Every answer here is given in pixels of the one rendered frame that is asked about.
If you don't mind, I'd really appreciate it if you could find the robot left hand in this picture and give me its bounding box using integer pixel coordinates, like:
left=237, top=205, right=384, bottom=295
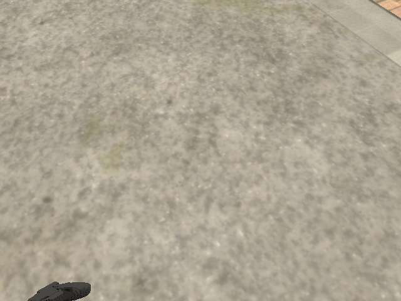
left=28, top=282, right=91, bottom=301

